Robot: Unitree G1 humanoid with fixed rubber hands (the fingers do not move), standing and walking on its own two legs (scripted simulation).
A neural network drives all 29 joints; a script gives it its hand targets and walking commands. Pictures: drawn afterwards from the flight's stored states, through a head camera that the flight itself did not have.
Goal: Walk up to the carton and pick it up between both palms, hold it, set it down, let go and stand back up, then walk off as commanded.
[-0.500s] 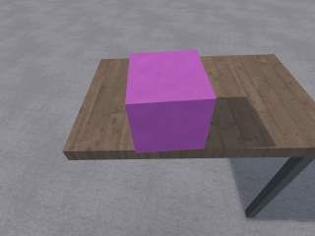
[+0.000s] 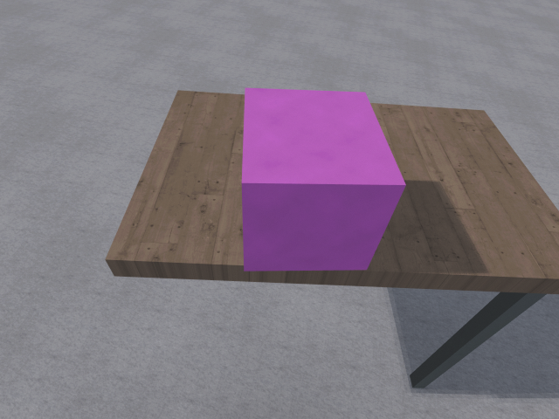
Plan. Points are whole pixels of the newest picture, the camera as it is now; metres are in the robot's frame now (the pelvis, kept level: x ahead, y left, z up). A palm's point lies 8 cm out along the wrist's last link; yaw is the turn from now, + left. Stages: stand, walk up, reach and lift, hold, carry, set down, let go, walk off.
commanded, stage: walk up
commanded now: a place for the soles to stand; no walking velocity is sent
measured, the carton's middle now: (306, 179) +0.48 -0.03 +0.10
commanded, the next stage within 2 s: reach and lift in 1.86 s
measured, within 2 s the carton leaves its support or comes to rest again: neither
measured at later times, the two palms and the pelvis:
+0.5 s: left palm out of the picture +0.07 +0.30 -0.09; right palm out of the picture +0.10 -0.34 -0.08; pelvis +0.01 -0.02 +0.00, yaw -1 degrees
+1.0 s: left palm out of the picture +0.11 +0.26 -0.10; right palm out of the picture +0.12 -0.36 -0.09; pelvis +0.04 -0.05 +0.00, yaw -3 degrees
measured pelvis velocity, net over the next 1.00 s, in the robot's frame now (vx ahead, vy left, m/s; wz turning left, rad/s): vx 0.04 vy -0.05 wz -0.05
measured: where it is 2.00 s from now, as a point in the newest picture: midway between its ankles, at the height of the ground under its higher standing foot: outside the picture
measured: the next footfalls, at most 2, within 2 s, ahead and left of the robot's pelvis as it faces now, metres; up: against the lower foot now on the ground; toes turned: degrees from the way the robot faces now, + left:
left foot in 0.82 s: +0.08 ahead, +0.07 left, +0.00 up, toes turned +1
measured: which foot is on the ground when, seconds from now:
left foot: down 0.00-0.58, up 0.60-0.80, down 0.82-1.00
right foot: down 0.00-1.00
